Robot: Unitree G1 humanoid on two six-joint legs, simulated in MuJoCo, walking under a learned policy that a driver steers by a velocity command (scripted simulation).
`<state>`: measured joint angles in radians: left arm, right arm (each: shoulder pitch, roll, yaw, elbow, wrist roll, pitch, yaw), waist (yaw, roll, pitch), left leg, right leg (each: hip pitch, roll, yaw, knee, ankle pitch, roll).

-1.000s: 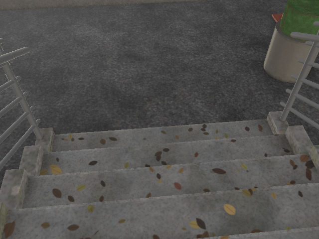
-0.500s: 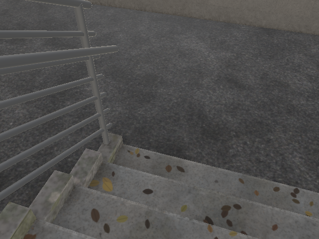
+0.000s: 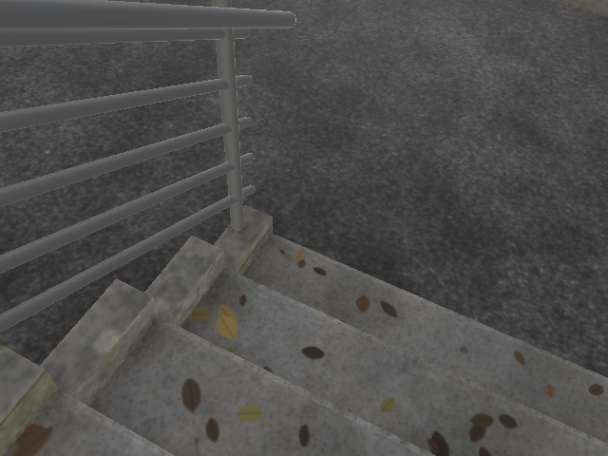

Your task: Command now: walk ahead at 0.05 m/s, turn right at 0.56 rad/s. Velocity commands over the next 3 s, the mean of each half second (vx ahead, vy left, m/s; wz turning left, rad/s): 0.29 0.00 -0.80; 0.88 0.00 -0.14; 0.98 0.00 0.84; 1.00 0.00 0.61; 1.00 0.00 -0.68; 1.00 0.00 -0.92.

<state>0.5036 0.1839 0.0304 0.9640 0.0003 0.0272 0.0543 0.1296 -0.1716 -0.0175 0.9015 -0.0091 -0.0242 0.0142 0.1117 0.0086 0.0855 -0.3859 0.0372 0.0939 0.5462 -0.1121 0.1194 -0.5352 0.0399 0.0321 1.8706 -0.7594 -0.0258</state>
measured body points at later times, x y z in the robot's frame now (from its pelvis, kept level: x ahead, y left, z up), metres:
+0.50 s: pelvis +0.02 -0.10 -0.03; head -0.02 -0.12 +0.41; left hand +0.29 +0.07 -0.08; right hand +0.01 -0.41 -0.15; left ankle +0.10 +0.07 -0.68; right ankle -0.03 -0.18 -0.73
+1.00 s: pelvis +0.29 -0.26 -0.13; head +0.30 -0.28 +0.32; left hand +0.38 +0.01 -0.25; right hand +0.32 -0.56 -0.24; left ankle +0.42 -0.26 -0.86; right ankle -0.03 -0.17 -0.71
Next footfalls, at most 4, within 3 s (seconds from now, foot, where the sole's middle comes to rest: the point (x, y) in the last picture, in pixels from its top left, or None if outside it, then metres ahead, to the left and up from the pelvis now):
0.46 right None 0.00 -0.19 -0.76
1.02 left None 0.44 -0.27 -0.93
1.42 right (540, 454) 0.66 -0.59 -1.10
1.82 left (437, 337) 1.08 -0.36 -1.28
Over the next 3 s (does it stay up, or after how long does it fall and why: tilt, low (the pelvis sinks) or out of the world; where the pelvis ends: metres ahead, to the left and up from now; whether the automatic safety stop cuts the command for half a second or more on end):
stays up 2.00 -0.43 -0.69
